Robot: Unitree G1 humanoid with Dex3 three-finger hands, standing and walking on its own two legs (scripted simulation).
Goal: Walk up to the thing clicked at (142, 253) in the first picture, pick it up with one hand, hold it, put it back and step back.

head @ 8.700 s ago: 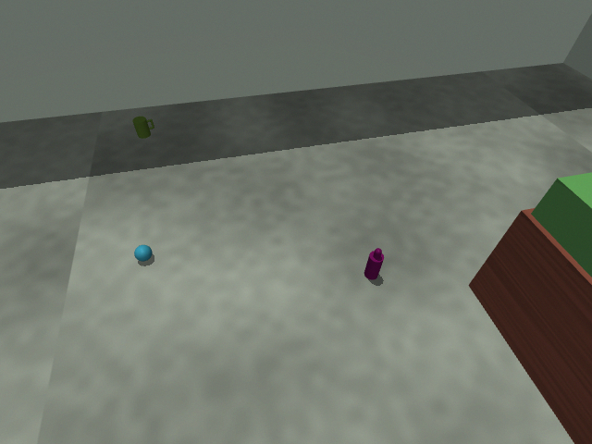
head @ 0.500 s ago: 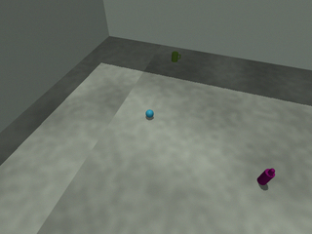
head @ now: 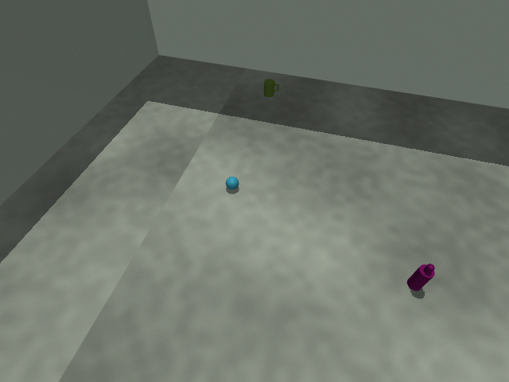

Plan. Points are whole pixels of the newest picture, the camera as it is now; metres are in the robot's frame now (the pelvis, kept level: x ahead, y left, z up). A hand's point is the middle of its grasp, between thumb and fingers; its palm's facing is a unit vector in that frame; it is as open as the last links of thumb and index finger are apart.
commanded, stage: stand
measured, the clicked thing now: (232, 183) +1.18 +0.06 -0.74
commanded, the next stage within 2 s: none
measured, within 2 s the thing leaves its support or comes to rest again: neither
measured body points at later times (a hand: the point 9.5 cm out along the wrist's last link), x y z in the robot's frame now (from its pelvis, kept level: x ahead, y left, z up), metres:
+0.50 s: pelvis +0.00 +0.00 +0.01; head +0.01 +0.00 +0.46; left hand +0.07 +0.31 -0.12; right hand +0.10 -0.30 -0.12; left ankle +0.01 +0.13 -0.74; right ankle +0.03 -0.14 -0.74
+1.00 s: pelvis +0.01 +0.00 +0.01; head +0.02 +0.00 +0.46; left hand +0.05 +0.31 -0.12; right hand +0.10 -0.30 -0.12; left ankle +0.01 +0.13 -0.74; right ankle +0.03 -0.14 -0.74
